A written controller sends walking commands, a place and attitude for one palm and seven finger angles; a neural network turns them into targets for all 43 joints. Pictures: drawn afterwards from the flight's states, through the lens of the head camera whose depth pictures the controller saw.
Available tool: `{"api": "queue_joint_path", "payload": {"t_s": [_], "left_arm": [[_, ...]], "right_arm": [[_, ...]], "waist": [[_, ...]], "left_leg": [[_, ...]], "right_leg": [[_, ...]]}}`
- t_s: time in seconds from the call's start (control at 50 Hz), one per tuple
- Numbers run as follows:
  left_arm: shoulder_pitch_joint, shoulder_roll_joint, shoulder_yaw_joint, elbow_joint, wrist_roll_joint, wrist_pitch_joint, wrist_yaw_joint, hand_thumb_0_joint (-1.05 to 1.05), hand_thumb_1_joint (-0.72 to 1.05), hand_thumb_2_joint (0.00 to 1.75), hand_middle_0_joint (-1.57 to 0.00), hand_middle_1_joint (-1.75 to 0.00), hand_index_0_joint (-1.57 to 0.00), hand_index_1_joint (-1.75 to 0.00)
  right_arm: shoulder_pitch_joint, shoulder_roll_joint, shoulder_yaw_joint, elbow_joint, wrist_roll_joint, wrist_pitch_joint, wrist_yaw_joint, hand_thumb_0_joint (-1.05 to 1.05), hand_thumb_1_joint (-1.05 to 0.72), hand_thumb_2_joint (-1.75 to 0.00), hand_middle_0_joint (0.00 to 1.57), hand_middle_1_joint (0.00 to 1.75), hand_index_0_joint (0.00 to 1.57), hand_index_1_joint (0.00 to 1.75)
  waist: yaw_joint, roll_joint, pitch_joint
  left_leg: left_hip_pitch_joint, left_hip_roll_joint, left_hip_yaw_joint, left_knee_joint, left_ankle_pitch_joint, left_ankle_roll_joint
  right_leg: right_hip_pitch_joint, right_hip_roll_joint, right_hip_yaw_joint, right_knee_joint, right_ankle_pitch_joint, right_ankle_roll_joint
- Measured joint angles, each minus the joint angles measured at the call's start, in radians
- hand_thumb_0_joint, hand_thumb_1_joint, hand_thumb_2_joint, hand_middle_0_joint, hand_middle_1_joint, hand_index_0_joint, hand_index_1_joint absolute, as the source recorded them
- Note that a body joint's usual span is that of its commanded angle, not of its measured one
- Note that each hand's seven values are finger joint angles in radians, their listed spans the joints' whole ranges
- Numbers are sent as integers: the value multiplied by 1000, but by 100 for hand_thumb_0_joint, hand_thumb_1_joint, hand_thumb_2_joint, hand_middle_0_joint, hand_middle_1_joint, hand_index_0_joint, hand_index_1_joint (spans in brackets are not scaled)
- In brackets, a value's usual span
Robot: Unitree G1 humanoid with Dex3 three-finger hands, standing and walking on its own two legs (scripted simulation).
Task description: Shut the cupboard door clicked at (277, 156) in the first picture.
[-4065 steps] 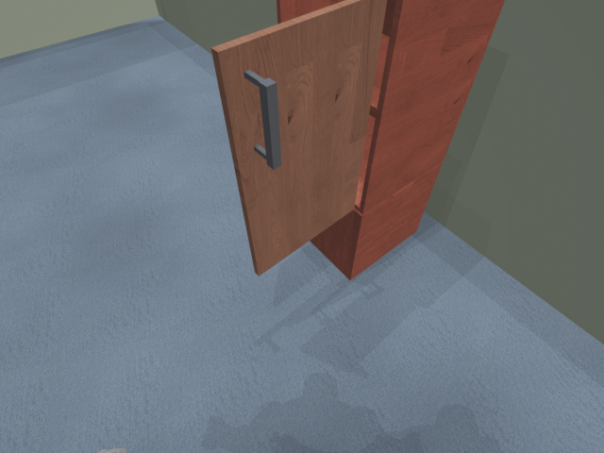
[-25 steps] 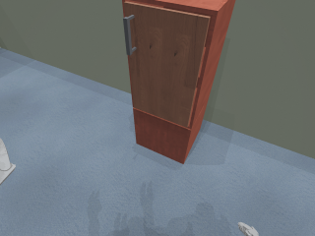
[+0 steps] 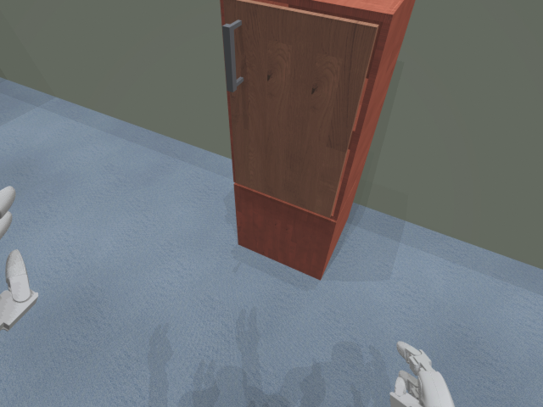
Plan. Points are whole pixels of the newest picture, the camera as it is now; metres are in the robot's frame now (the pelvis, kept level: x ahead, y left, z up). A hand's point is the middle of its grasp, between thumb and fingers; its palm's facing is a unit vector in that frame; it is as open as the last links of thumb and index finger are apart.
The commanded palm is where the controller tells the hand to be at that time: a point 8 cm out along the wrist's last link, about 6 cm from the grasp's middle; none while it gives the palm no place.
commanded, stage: let the arm hang, fingers relaxed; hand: left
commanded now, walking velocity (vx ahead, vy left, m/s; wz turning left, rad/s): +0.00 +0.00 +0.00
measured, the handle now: (234, 56) +0.86 +0.16 +0.13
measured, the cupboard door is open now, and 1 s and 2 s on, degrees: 0 0 0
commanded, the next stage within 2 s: look to check the result in 1.08 s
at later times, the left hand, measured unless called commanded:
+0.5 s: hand out of the picture -0.09 +0.19 -0.17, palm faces +0.08 -0.98 -0.20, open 7.2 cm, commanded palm none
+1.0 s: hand out of the picture -0.03 +0.17 -0.17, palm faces +0.08 -0.98 -0.16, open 7.3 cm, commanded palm none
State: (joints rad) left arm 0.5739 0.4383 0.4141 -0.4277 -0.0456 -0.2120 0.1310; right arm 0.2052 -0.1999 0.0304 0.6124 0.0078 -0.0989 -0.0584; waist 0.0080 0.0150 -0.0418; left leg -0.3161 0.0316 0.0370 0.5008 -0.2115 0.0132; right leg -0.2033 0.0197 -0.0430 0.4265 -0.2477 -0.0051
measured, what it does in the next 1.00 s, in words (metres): stands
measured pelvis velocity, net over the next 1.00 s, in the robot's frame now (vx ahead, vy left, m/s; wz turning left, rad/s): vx -0.01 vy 0.01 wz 0.04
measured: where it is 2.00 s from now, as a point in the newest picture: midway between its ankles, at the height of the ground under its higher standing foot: outside the picture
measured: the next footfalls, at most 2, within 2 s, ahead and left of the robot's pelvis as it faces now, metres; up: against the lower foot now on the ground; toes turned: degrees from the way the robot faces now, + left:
none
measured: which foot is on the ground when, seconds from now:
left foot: down 0.00-1.00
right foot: down 0.00-1.00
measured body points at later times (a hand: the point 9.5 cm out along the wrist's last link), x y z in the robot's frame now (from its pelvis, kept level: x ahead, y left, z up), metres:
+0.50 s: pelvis -0.03 +0.01 +0.00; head -0.02 +0.01 +0.45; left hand -0.09 +0.24 -0.16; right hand -0.06 -0.24 -0.15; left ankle +0.03 +0.11 -0.74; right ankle -0.02 -0.11 -0.74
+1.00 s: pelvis -0.01 +0.01 +0.00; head -0.01 +0.01 +0.45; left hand -0.03 +0.22 -0.16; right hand -0.02 -0.20 -0.16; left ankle +0.03 +0.11 -0.74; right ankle -0.02 -0.11 -0.74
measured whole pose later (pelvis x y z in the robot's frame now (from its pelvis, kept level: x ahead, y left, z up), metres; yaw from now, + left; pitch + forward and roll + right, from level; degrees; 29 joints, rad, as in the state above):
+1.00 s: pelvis -0.01 +0.01 +0.00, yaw +2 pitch +0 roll +0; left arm 0.31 0.12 0.02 1.13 0.02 -0.01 0.03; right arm 0.33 -0.13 0.01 1.11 -0.02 0.01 -0.03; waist -0.01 0.01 -0.01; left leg -0.27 -0.02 0.02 0.42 -0.15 0.04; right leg -0.19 -0.02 -0.03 0.43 -0.24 0.01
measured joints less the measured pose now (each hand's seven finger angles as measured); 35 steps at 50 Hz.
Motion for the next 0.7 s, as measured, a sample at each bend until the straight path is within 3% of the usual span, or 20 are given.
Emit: {"api": "queue_joint_path", "payload": {"t_s": [0.02, 0.06, 0.12, 0.24, 0.28, 0.36, 0.52, 0.7], "left_arm": [[-53, -7, -48, 98, 19, 16, -26, 0, 89, 89, -21, -31, -21, -30], [-156, -41, -152, 337, 45, 103, -73, 0, 89, 89, -20, -30, -21, -30], [-246, -108, -275, 700, 69, 213, -117, 0, 90, 90, -20, -30, -20, -30], [-245, -240, -416, 1135, 78, 281, -140, 1, 91, 89, -20, -30, -20, -30], [-238, -265, -411, 1227, 74, 286, -121, 1, 94, 89, -20, -30, -20, -30], [-230, -243, -399, 1359, 68, 278, -123, 0, 98, 89, -21, -30, -21, -30], [-177, -248, -390, 1502, 68, 240, -123, 0, 94, 89, -20, -30, -20, -30], [-166, -264, -389, 1578, 62, 231, -105, 0, 91, 89, -20, -30, -20, -30]], "right_arm": [[-5, -24, -7, 38, -1, -13, 22, 1, -90, -90, 21, 30, 21, 30], [-31, -74, -14, 109, -8, 4, 53, 1, -90, -90, 21, 30, 21, 30], [-68, -113, -19, 179, -21, 48, 65, 1, -90, -90, 21, 30, 21, 30], [-6, -74, -17, 250, -36, 110, 68, 1, -90, -90, 20, 30, 21, 30], [37, -50, -18, 285, -39, 126, 65, 1, -90, -90, 20, 30, 20, 30], [118, -8, -13, 362, -43, 142, 54, 1, -90, -90, 20, 30, 20, 30], [171, 11, -28, 449, -31, 146, 38, 1, -90, -90, 20, 30, 20, 30], [128, 43, -32, 473, -28, 136, 42, 1, -90, -90, 20, 30, 20, 30]], "waist": [[9, 18, -6], [21, 57, -14], [7, 87, -7], [-32, 10, 39], [-34, -29, 53], [-25, -69, 69], [-8, -3, 67], [-18, 40, 31]], "left_leg": [[-15, -6, -7, 17, -2, 4], [-38, -20, -10, 47, -6, 13], [-59, -35, -2, 74, -7, 26], [-63, -36, -9, 98, -4, 17], [-65, -32, -20, 114, -12, 15], [-52, -29, -37, 80, 7, 14], [-5, -47, -36, -40, 75, 18], [9, -33, -29, 3, 41, 13]], "right_leg": [[-13, -6, -8, 19, -6, 3], [-40, -21, -13, 65, -23, 9], [-79, -39, -6, 133, -45, 17], [-86, -40, -13, 170, -56, 4], [-79, -35, -23, 174, -60, 0], [-57, -27, -37, 130, -47, -3], [-22, -25, -10, 34, 22, -3], [4, -12, -1, 44, 0, -2]]}}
